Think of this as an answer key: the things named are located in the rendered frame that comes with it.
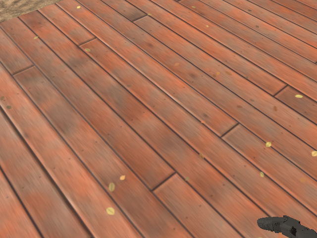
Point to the robot right hand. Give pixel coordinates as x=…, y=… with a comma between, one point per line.
x=287, y=226

